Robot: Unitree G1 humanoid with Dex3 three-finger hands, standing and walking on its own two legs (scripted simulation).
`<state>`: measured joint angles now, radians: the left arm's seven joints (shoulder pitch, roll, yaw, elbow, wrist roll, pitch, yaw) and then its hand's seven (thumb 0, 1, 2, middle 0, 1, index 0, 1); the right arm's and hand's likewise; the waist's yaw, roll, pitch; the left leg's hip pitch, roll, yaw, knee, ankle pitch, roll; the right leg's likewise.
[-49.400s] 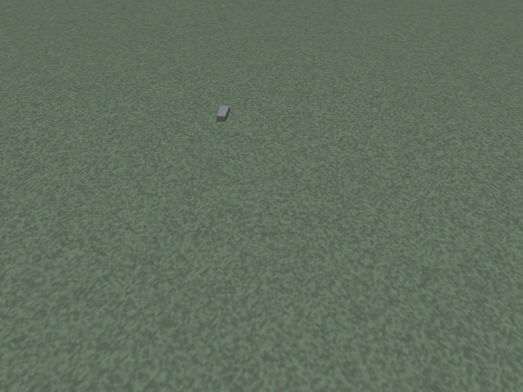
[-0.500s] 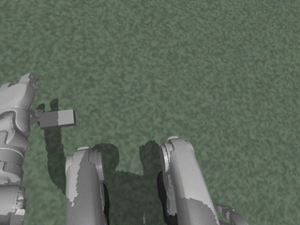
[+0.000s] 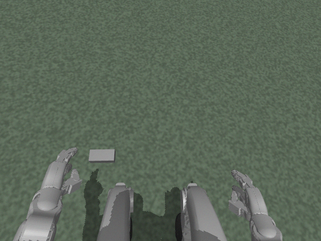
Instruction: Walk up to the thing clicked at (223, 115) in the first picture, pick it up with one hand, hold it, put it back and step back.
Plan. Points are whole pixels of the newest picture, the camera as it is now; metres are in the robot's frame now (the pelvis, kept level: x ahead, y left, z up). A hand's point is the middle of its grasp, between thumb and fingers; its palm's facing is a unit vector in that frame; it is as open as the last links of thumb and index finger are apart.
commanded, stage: home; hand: left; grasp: from above
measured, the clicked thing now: (102, 156) +0.47 +0.26 -0.54
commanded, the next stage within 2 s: none
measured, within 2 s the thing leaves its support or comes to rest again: neither
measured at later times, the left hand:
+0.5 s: hand (52, 187) +0.23 +0.19 +0.10, palm faces +0.10 -0.97 -0.20, open 7.4 cm
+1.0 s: hand (48, 194) +0.22 +0.19 +0.10, palm faces +0.10 -0.98 -0.20, open 7.4 cm
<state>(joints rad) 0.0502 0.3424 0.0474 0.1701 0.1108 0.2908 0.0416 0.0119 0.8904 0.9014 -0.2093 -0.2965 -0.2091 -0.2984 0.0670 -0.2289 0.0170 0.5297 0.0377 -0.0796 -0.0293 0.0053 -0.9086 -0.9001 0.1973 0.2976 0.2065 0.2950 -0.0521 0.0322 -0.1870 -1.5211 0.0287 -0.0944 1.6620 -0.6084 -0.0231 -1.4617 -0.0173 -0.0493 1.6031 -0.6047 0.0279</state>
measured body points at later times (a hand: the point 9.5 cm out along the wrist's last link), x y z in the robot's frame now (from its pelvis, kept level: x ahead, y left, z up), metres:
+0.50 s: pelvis +0.07 +0.00 +0.15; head +0.09 +0.01 +0.59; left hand +0.23 +0.24 +0.12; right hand +0.22 -0.24 +0.08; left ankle +0.07 +0.13 -0.53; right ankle +0.07 -0.14 -0.53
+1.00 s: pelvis +0.07 +0.00 +0.15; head +0.09 +0.01 +0.60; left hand +0.22 +0.24 +0.12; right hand +0.24 -0.23 +0.09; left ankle +0.07 +0.13 -0.53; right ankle +0.07 -0.14 -0.53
